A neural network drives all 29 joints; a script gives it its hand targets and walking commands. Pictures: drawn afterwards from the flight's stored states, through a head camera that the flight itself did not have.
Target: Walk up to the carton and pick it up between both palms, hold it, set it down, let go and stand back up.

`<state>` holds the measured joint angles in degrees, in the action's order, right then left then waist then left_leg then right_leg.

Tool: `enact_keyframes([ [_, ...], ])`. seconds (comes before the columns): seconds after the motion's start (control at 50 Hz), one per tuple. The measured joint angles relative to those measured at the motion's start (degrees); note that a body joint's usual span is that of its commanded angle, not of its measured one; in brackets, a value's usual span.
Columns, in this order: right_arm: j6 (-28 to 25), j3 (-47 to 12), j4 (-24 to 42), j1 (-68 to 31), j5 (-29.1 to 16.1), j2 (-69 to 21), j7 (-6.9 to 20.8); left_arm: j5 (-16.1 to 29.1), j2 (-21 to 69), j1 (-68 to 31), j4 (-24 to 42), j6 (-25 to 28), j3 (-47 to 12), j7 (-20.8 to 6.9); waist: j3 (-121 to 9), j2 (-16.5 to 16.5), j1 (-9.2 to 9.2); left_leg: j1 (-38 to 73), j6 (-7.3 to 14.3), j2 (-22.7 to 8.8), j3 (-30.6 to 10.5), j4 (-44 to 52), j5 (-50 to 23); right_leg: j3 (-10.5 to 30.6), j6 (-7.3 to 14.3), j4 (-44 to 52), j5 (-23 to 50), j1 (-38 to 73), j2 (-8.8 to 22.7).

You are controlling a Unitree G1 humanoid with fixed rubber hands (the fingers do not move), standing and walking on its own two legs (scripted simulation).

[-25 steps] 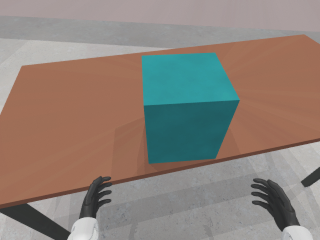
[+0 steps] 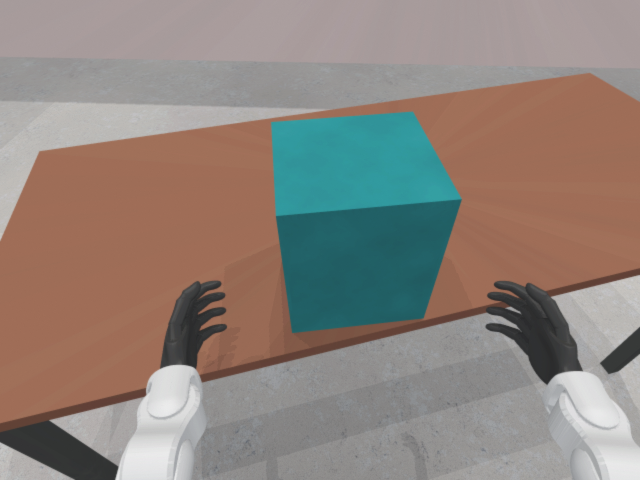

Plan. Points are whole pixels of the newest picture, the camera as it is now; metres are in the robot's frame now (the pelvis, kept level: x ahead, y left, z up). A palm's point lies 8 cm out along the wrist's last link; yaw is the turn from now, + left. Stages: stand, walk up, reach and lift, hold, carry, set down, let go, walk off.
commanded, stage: reach and lift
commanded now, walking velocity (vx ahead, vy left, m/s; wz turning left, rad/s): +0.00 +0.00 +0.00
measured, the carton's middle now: (351, 225) +0.45 +0.02 +0.06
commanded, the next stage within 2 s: none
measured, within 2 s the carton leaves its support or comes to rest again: neither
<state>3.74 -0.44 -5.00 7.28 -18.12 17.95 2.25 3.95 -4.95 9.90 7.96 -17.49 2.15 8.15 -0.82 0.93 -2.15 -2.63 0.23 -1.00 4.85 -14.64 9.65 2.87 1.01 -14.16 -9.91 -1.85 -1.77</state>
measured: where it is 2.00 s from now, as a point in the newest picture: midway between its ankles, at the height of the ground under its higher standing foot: outside the picture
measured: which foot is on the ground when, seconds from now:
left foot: down 0.00-1.00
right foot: down 0.00-1.00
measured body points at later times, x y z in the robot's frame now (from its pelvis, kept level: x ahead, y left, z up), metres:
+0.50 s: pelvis +0.00 -0.01 +0.00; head -0.01 -0.01 +0.45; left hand +0.30 +0.22 +0.12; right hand +0.35 -0.21 +0.12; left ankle -0.02 +0.11 -0.75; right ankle -0.02 -0.11 -0.75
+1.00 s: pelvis -0.01 -0.01 +0.00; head -0.02 +0.00 +0.45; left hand +0.37 +0.24 +0.17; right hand +0.42 -0.21 +0.19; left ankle -0.02 +0.11 -0.75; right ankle -0.02 -0.11 -0.75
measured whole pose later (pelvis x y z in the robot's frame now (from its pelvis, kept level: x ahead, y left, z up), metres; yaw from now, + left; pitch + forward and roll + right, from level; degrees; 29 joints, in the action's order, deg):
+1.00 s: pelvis -0.01 -0.01 +0.00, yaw +1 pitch +4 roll +0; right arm 19.9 -3.0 -36.9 -43.9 -27.0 26.3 0.6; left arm 7.6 -14.7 -36.4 -15.5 -37.9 11.5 6.4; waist -5.4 1.2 -1.4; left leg -13.7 -0.6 -1.8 2.1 -19.6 9.6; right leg 1.3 1.7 -17.3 -9.4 -11.6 -2.9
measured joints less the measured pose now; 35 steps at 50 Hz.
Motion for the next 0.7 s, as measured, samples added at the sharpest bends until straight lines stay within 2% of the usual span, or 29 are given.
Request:
enact_keyframes([
  [0.2, 4.58, -1.26, 1.05, -7.52, -3.41, 2.18, -2.15, 0.64, -0.81, -7.03, 2.69, -7.53, 4.10, -1.49, 0.42, 0.17, 0.72, -1.95, -0.52, -0.62, -0.01, -0.66, 0.23, 0.31, 0.43, -0.56, -0.01, -2.06, -0.69],
  [0.38, 8.61, -2.70, -0.98, -15.38, -5.39, 3.48, -3.99, 1.62, -2.88, -12.27, 3.74, -13.16, 7.81, -3.29, -0.59, 0.16, 1.21, -3.99, -0.96, -0.89, -0.84, -1.61, 0.41, -0.29, 0.80, -1.62, -0.42, -3.96, -1.02],
  [0.56, 13.53, -2.81, -7.35, -25.95, -6.14, 4.00, -4.58, 2.91, -5.08, -21.50, -0.21, -18.57, 10.00, -3.76, -1.37, 0.29, 1.34, -5.05, -1.14, -0.85, -1.83, -2.54, 0.39, -1.06, 1.01, -2.62, -0.75, -4.80, -1.05],
  [0.7, 15.58, -2.83, -14.62, -34.59, -6.99, 4.86, -4.57, 3.01, -6.30, -30.06, -6.06, -21.38, 10.71, -3.52, -1.79, 0.54, 1.57, -6.42, -1.13, -0.82, -2.39, -3.58, 0.42, -1.47, 1.01, -3.29, -0.71, -5.84, -1.06],
])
